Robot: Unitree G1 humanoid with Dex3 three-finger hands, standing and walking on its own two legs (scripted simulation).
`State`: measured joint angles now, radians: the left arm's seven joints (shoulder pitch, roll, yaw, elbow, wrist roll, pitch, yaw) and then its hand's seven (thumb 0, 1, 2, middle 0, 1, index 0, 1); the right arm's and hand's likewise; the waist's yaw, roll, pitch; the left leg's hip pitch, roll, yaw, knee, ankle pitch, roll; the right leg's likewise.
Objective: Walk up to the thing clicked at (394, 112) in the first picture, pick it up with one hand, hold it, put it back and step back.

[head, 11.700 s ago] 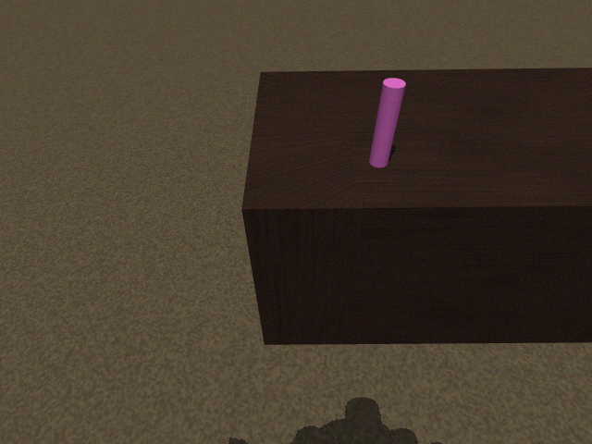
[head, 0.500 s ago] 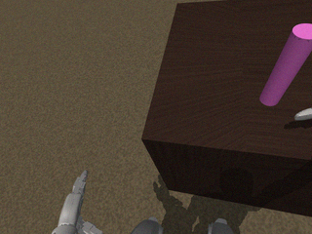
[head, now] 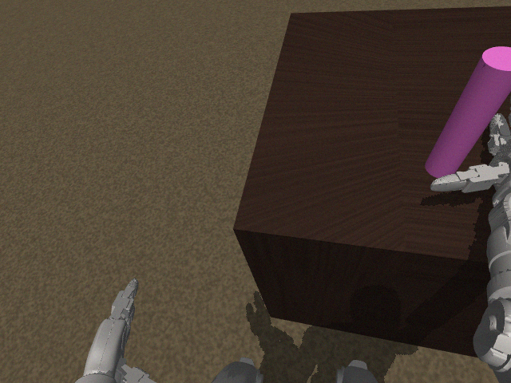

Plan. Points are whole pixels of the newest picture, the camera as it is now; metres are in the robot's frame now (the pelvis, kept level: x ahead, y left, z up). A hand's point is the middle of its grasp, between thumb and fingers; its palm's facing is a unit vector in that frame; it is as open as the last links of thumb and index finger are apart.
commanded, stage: rest palm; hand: right
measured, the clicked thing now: (466, 123) +0.51 -0.21 +0.11
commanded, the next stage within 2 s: close in 0.04 s
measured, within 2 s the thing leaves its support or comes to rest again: leaves its support in 1.70 s
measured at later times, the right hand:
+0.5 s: hand (454, 134) +0.51 -0.21 +0.08, palm faces +0.16 +0.99 +0.01, open 16.4 cm
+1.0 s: hand (460, 138) +0.50 -0.21 +0.08, palm faces +0.18 +0.98 +0.01, open 9.2 cm
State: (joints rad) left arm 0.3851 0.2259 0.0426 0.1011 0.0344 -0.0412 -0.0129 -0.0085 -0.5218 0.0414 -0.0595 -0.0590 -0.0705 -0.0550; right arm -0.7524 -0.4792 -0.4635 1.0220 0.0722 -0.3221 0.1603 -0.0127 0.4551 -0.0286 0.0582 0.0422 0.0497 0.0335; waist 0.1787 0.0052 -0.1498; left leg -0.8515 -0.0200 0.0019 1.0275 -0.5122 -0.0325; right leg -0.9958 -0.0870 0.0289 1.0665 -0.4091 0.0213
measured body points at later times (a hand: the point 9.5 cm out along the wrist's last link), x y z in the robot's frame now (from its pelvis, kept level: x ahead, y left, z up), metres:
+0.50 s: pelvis +0.00 +0.00 +0.00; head +0.11 -0.03 +0.44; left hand +0.15 +0.26 -0.01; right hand +0.49 -0.26 +0.09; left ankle -0.01 +0.15 -0.66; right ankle +0.05 -0.13 -0.66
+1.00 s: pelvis +0.00 +0.00 +0.00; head +0.10 -0.04 +0.44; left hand +0.15 +0.26 +0.00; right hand +0.48 -0.27 +0.09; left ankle -0.01 +0.15 -0.66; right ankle +0.05 -0.13 -0.66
